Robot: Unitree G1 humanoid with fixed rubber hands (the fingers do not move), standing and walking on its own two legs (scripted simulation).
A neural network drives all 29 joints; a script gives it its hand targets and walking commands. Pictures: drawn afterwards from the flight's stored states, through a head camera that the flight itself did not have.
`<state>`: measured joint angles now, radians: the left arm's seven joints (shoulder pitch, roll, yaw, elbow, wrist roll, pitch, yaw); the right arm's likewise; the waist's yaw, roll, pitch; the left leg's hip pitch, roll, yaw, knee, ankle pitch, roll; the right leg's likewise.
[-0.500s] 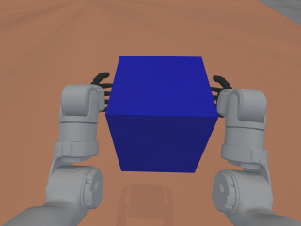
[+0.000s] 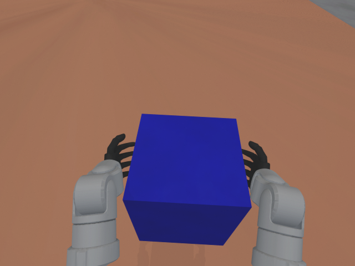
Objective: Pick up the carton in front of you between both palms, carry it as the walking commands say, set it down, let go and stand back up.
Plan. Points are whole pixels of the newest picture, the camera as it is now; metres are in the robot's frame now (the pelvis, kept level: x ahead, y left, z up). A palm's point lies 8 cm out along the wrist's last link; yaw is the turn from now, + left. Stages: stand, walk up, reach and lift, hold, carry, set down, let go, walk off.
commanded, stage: carry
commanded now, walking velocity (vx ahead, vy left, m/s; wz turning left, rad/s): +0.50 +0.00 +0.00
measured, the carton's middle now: (184, 183) +0.31 +0.00 +0.02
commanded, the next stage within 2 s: none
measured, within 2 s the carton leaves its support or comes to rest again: neither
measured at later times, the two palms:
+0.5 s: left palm (124, 86) +0.60 +0.19 +0.08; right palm (222, 91) +0.59 -0.10 +0.09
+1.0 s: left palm (149, 37) +0.90 +0.16 +0.11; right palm (225, 43) +0.90 -0.14 +0.10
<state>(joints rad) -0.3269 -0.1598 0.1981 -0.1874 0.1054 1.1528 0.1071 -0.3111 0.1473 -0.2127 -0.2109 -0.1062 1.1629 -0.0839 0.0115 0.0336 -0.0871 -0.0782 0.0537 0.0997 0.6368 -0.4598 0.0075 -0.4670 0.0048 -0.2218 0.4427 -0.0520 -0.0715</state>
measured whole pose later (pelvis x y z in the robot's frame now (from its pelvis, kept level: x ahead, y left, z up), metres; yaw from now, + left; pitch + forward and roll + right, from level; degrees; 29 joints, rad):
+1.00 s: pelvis +0.63 +0.01 +0.00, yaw +0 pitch +3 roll -1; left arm -0.19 -0.14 0.09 -0.33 0.12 1.22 0.08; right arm -0.18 0.11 -0.12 -0.35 -0.11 1.24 -0.08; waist 0.01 0.05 -0.12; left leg -0.15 0.09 0.11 0.77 -0.51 -0.05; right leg -0.46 -0.04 -0.24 0.50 -0.10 -0.09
